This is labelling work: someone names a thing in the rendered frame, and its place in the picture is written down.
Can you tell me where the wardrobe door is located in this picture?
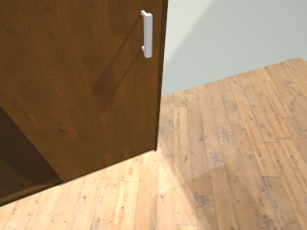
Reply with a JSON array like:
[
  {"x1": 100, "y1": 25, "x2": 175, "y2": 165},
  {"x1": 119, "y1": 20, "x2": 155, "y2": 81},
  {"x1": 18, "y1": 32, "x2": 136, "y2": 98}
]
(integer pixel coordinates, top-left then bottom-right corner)
[
  {"x1": 0, "y1": 0, "x2": 163, "y2": 182},
  {"x1": 0, "y1": 106, "x2": 59, "y2": 198}
]

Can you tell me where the handle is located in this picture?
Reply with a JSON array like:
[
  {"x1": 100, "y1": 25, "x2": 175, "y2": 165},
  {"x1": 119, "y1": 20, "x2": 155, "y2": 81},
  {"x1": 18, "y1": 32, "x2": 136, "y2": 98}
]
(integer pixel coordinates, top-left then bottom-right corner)
[{"x1": 141, "y1": 11, "x2": 153, "y2": 58}]

